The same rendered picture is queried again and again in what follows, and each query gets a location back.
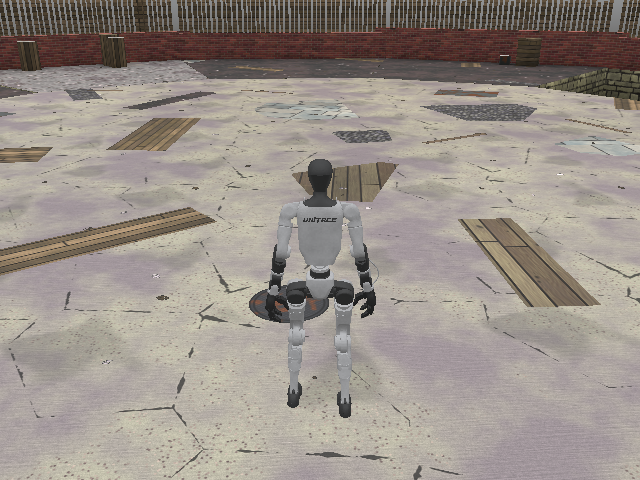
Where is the right robot forearm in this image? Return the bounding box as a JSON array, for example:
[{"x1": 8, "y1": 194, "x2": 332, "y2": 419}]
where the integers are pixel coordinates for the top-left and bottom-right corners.
[{"x1": 355, "y1": 243, "x2": 374, "y2": 292}]

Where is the left robot forearm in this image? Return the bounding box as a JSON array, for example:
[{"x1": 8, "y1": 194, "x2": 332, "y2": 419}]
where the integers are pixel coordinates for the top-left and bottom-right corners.
[{"x1": 267, "y1": 244, "x2": 286, "y2": 296}]

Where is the left robot hand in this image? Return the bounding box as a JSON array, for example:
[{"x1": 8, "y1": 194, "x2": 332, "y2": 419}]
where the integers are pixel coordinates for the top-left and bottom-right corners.
[{"x1": 265, "y1": 293, "x2": 289, "y2": 323}]

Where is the right robot foot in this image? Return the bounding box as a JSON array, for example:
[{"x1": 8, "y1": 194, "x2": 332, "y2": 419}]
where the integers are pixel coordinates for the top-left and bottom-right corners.
[{"x1": 337, "y1": 391, "x2": 352, "y2": 418}]

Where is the left robot upper arm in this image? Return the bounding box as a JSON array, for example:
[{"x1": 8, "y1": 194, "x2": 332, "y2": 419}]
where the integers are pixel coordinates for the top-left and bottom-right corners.
[{"x1": 276, "y1": 202, "x2": 299, "y2": 259}]

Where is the robot right shin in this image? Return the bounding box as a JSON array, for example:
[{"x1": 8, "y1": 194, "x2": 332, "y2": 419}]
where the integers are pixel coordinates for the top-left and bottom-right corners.
[{"x1": 337, "y1": 335, "x2": 352, "y2": 404}]

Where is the right robot upper arm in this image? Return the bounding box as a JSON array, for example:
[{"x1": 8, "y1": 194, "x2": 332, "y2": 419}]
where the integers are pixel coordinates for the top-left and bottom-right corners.
[{"x1": 341, "y1": 202, "x2": 365, "y2": 258}]

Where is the right robot hand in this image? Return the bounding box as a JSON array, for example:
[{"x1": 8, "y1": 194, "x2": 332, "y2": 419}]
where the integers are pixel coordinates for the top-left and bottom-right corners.
[{"x1": 353, "y1": 289, "x2": 376, "y2": 318}]

